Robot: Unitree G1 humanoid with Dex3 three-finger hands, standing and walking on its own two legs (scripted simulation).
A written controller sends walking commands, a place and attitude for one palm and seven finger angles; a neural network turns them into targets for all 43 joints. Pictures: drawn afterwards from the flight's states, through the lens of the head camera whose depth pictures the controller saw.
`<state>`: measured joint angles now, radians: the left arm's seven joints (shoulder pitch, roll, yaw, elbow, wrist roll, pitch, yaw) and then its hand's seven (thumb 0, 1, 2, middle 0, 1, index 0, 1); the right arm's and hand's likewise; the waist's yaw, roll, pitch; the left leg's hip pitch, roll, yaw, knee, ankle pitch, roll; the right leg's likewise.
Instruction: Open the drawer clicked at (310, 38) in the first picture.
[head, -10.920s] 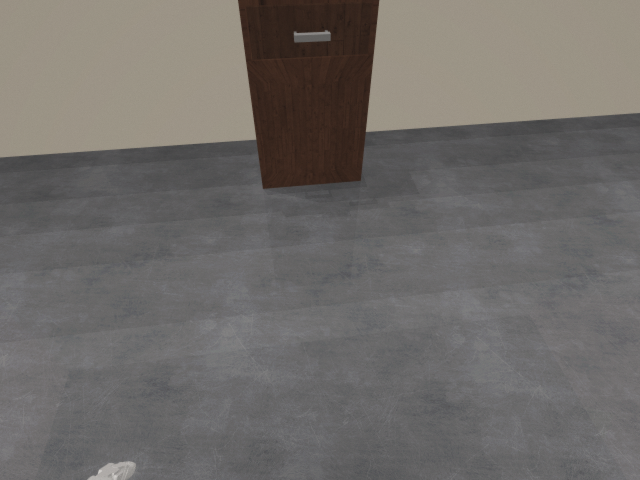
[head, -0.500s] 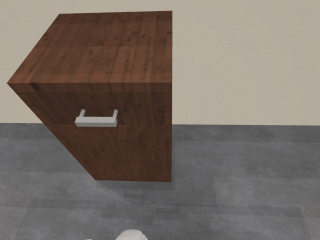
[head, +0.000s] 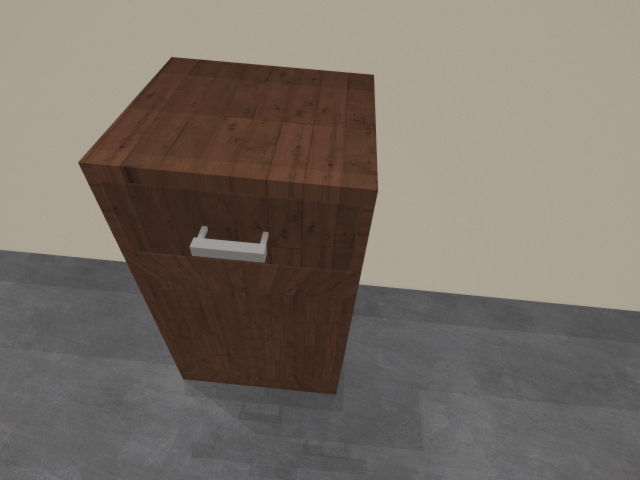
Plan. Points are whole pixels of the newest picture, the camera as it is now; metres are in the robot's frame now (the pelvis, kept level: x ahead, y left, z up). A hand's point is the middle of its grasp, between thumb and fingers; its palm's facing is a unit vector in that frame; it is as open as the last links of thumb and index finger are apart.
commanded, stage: come to a stop and stand still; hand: left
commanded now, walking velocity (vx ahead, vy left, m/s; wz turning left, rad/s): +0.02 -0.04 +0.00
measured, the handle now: (231, 241) +0.52 +0.20 -0.05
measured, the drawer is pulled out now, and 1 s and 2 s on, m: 0.00 0.00 0.00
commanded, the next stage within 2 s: look again from close up in 0.02 s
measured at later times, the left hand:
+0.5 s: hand out of the picture +0.05 +0.15 -0.18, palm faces +0.02 -0.97 -0.22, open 7.2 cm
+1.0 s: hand out of the picture +0.03 +0.15 -0.18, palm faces +0.03 -0.97 -0.25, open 7.3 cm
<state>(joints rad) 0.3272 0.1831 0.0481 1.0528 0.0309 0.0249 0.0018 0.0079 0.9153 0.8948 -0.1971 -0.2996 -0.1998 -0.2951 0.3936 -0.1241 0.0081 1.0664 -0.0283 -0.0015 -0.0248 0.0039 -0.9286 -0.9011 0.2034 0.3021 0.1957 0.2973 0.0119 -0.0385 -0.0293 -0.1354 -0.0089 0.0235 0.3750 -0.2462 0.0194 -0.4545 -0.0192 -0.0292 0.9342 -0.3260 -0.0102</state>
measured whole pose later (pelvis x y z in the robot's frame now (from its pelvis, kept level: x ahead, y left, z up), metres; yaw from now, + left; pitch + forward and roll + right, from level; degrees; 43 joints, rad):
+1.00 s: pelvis +0.02 -0.03 -0.01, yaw -1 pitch -1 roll +1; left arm 0.28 0.14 0.02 1.06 0.01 -0.01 0.06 0.01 0.91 0.89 -0.20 -0.30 -0.20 -0.30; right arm 0.27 -0.16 -0.01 1.08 -0.01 0.03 -0.04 0.00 -0.91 -0.90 0.20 0.30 0.19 0.30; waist 0.01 0.03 0.06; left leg -0.19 -0.02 0.07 0.54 -0.32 0.01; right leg -0.22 0.02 -0.05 0.56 -0.33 -0.06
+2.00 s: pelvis +0.03 -0.02 -0.01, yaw -2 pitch -1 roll -1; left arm 0.34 0.15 0.00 1.03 0.01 -0.01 0.06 0.01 0.92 0.89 -0.20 -0.30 -0.20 -0.30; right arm 0.20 -0.16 0.00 1.01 -0.01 0.00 -0.05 0.00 -0.91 -0.90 0.20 0.30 0.19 0.30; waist 0.02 0.00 -0.01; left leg -0.17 -0.01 0.08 0.53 -0.34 0.05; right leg -0.12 0.05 -0.07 0.47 -0.33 -0.04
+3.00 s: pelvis -0.02 +0.06 -0.01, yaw -4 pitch -2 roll +0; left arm 0.40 0.09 0.00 1.15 0.02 0.01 0.07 0.00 0.91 0.89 -0.20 -0.30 -0.20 -0.30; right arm 0.34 -0.11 0.00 1.15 -0.01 -0.01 -0.04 0.00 -0.91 -0.90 0.20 0.30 0.20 0.30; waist 0.01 -0.02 0.00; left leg -0.14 -0.14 0.16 0.32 -0.18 0.15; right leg -0.19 -0.07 0.01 0.46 -0.24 0.02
